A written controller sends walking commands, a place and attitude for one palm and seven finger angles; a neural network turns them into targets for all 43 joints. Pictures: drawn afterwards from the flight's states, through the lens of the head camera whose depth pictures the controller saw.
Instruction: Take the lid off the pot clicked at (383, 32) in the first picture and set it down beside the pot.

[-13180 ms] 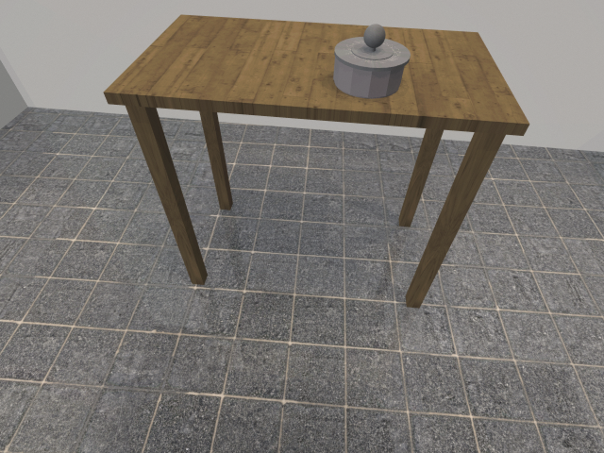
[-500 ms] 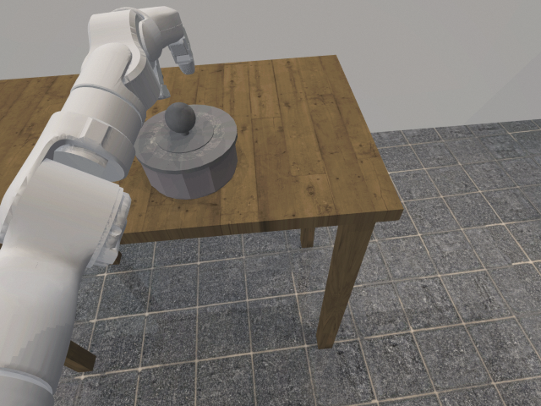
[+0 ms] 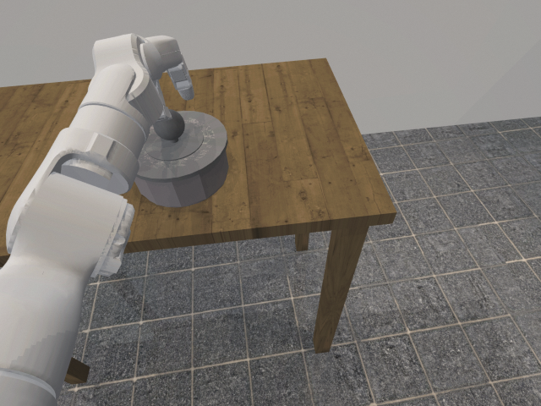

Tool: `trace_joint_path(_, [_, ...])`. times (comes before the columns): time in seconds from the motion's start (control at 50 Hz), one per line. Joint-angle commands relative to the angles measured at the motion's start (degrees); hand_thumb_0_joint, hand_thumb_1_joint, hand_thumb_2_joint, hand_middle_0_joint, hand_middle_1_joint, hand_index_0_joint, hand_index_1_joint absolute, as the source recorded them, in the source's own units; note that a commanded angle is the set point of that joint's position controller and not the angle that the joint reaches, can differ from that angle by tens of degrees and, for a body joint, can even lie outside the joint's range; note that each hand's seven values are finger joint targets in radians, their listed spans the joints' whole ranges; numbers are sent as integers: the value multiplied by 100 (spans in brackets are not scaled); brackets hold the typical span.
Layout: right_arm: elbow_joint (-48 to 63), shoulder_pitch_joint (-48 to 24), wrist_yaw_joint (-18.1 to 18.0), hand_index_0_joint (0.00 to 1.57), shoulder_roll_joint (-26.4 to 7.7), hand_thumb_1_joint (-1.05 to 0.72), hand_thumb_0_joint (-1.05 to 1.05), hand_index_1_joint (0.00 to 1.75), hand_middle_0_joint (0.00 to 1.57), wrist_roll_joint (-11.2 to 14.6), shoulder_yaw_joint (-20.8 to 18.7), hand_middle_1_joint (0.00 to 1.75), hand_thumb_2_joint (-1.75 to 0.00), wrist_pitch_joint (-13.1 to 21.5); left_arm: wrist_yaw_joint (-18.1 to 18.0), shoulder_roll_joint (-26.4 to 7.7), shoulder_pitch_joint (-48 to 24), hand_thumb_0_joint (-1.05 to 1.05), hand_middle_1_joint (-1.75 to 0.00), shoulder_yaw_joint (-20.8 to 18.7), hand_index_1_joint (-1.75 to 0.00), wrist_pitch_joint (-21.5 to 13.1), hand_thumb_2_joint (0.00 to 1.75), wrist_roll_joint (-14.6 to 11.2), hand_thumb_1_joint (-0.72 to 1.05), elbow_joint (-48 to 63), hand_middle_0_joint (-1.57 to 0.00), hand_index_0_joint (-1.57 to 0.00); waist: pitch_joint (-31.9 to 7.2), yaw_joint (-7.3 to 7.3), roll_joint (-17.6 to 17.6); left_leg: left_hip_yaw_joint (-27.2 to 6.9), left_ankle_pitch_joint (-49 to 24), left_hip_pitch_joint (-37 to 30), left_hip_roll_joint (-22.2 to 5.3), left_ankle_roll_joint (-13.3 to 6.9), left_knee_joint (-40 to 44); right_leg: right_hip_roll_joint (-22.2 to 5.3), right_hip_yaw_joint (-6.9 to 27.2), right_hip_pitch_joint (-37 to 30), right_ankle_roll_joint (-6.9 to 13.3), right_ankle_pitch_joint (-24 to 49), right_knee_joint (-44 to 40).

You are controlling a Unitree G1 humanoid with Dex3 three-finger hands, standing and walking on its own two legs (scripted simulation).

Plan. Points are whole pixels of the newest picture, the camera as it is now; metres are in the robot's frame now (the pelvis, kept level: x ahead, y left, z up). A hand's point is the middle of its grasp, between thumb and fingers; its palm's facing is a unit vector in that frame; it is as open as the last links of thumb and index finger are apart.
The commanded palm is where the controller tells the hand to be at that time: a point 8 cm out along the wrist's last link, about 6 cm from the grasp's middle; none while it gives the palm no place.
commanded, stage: lower the open fingers around the knob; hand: left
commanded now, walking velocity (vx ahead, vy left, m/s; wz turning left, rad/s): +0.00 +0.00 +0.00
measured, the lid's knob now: (169, 124) +0.51 +0.14 +0.17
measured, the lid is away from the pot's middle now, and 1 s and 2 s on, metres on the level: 0.00 0.00 0.00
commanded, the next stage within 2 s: close the fingers and squeeze the knob in 0.76 s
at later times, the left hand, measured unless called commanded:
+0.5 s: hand (159, 122) +0.48 +0.14 +0.19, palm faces -0.40 -0.12 -0.91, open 10.2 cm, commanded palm +0.47 +0.14 +0.24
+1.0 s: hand (157, 124) +0.48 +0.14 +0.19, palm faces -0.40 -0.12 -0.91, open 10.2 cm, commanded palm +0.47 +0.15 +0.24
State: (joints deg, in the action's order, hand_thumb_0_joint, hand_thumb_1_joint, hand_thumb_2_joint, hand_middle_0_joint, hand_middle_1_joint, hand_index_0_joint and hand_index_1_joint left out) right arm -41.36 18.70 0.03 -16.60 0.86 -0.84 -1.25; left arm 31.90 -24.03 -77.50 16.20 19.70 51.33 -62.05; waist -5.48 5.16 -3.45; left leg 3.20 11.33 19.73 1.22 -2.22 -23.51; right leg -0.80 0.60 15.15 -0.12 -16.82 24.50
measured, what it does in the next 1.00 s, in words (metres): stands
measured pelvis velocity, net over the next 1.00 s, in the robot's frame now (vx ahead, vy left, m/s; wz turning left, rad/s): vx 0.00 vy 0.00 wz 0.00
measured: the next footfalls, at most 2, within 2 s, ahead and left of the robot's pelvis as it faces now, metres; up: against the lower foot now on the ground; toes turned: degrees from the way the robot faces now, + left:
none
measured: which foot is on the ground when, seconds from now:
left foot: down 0.00-1.00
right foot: down 0.00-1.00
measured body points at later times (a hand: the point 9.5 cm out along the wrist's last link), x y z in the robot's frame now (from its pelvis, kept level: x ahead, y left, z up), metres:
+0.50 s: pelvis +0.00 +0.00 +0.00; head +0.03 -0.01 +0.45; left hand +0.49 +0.14 +0.25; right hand +0.04 -0.27 -0.14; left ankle +0.00 +0.10 -0.74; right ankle -0.06 -0.12 -0.74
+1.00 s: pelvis +0.00 +0.00 +0.00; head +0.02 -0.02 +0.45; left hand +0.49 +0.15 +0.24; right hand +0.03 -0.27 -0.14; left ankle +0.00 +0.10 -0.74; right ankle -0.06 -0.12 -0.74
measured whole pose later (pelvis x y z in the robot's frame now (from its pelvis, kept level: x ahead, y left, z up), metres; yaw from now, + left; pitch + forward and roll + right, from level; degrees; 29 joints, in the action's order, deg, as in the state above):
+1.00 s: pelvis +0.00 +0.00 +0.00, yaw +0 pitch +8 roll +0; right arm -42.6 20.1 -0.7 -16.2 1.2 -1.3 -2.6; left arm 29.3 -25.2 -73.7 16.1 16.2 50.8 -64.2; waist -5.6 6.1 -3.1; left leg 3.1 12.1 21.6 1.0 -2.3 -25.5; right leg -0.5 0.6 16.6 -0.2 -17.1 25.7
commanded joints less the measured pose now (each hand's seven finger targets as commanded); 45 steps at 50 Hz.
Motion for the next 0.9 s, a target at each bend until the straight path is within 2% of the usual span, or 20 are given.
trace_joint_path(0.0, [517,127,-34,20,-779,-90,0,30,20,29,-277,30,-90,103,-213,-1047,-3020,0,-8,-154,-8,39,163,47,-38,980,-86,-86,-2096,22,494,-200,-2561,-1774,169,-281,-319,336,-128,-99,150,2730,-101])
trace_joint_path(0.08, [589,8,-36,20,-720,-90,0,30,20,12,-236,30,-90,69,-167,-1215,-3179,0,-8,-252,-8,-1,163,61,-38,1244,-86,-86,-2172,17,672,-201,-2453,-1801,228,-307,-361,325,-91,-148,110,2772,-56])
trace_joint_path(0.14, [476,16,-75,20,-736,-90,0,30,20,34,-220,30,-90,-24,-173,-1118,-3174,0,-8,-141,-8,43,163,99,-38,811,-86,-86,-1745,127,805,-187,-2067,-1578,233,-295,-306,338,-141,39,124,2557,-115])
trace_joint_path(0.2, [480,11,-77,20,-757,-90,0,30,20,30,-245,30,-90,-31,-230,-933,-3273,0,-8,-23,-8,-38,163,-20,-38,1070,-86,-86,-2001,138,428,-238,-2205,-1760,189,-265,-353,338,-150,91,165,2517,-82])
trace_joint_path(0.26, [439,87,-77,20,-738,-90,0,30,20,19,-235,30,-90,-55,-259,-1160,-3139,0,-8,-196,-8,-64,163,121,-38,853,-86,-86,-2033,131,656,-234,-2069,-1682,208,-271,-345,346,-145,51,149,2457,-66])
trace_joint_path(0.32, [403,68,-63,20,-749,-90,0,30,20,50,-226,30,-90,-115,-255,-762,-3050,0,-8,91,-8,-44,163,59,-38,706,-86,-86,-1832,209,472,-242,-2026,-1611,196,-237,-309,358,-175,219,159,2306,-98])
trace_joint_path(0.4, [352,172,-95,20,-810,-90,0,30,20,15,-259,30,-90,-121,-346,-957,-3116,0,-8,-83,-8,-105,163,30,-38,695,-86,-86,-2009,193,412,-254,-2026,-1606,180,-245,-348,366,-176,176,197,2373,-65])
trace_joint_path(0.42, [363,214,-90,20,-786,-90,0,30,20,-4,-246,30,-90,-92,-376,-1232,-3325,0,-8,-237,-8,-175,163,114,-38,893,-86,-86,-2222,193,456,-283,-2065,-1681,182,-244,-328,370,-148,81,176,2376,-59])
trace_joint_path(0.46, [370,223,-95,20,-734,-90,0,30,20,26,-255,30,-90,-70,-421,-997,-3244,0,-8,-88,-8,-250,163,112,-38,827,-86,-86,-2162,216,401,-272,-2060,-1705,153,-250,-358,365,-150,202,175,2279,-40])
trace_joint_path(0.52, [386,314,-98,20,-792,-90,0,30,20,-1,-273,30,-90,-41,-494,-1411,-2925,0,-8,-448,-8,-326,163,110,-38,841,-86,-86,-2336,107,452,-295,-2282,-1699,131,-248,-349,379,-138,35,175,2372,-35])
trace_joint_path(0.54, [353,280,-108,20,-750,-90,0,30,20,39,-261,30,-90,-58,-486,-1049,-2947,0,-8,-154,-8,-307,163,109,-38,604,-86,-86,-1999,197,533,-232,-2108,-1566,146,-267,-349,381,-162,181,172,2307,-54])
trace_joint_path(0.56, [356,341,-98,20,-759,-90,0,30,20,48,-285,30,-90,-35,-513,-1096,-3181,0,-8,-174,-8,-329,163,67,-38,906,-86,-86,-2118,212,543,-234,-2050,-1658,145,-272,-320,387,-154,148,150,2290,-67])
trace_joint_path(0.58, [356,348,-117,20,-794,-90,0,30,20,18,-284,30,-90,-9,-556,-1519,-3129,0,-8,-504,-8,-349,163,98,-38,829,-86,-86,-2183,128,482,-238,-1956,-1606,141,-285,-325,379,-104,91,169,2256,-75])
trace_joint_path(0.6, [356,376,-126,20,-836,-90,0,30,20,13,-292,30,-90,8,-600,-1595,-3236,0,-8,-524,-8,-388,163,35,-38,1015,-86,-86,-2345,122,211,-264,-2129,-1685,114,-263,-327,362,-102,48,206,2369,-48])
trace_joint_path(0.66, [339,417,-117,20,-751,-90,0,30,20,36,-295,30,-90,79,-603,-1330,-3035,0,-8,-364,-8,-407,163,134,-38,751,-86,-86,-2140,145,463,-248,-2121,-1635,124,-287,-345,385,-108,152,168,2265,-59])
trace_joint_path(0.7, [308,427,-104,20,-827,-90,0,30,20,44,-306,30,-90,48,-573,-1217,-2763,0,-8,-290,-8,-339,163,33,-38,564,-86,-86,-2037,119,309,-233,-2106,-1553,119,-259,-302,384,-143,154,197,2253,-74])
trace_joint_path(0.76, [361,405,-90,20,-781,-90,0,30,20,28,-295,30,-90,84,-554,-1370,-2994,0,-8,-390,-8,-402,163,79,-38,959,-86,-86,-2313,116,381,-249,-2326,-1735,127,-285,-359,365,-106,48,156,2424,-37])
trace_joint_path(0.84, [338,382,-114,20,-797,-90,0,30,20,38,-296,30,-90,34,-490,-1324,-2840,0,-8,-338,-8,-342,163,81,-38,690,-86,-86,-1982,161,677,-173,-2038,-1536,163,-308,-325,368,-138,83,135,2386,-89])
trace_joint_path(0.86, [326,341,-114,20,-790,-90,0,30,20,59,-286,30,-90,14,-469,-1206,-2809,0,-81,-222,-81,-316,88,67,-6,577,-44,-44,-1825,183,645,-162,-1966,-1456,169,-308,-321,367,-126,150,140,2348,-95])
trace_joint_path(0.88, [331,350,-114,20,-800,-90,0,30,20,50,-292,30,-90,8,-469,-1219,-2911,0,-82,-213,-82,-316,88,47,-6,711,-44,-44,-1914,200,590,-165,-1824,-1506,173,-303,-298,366,-120,151,135,2262,-114])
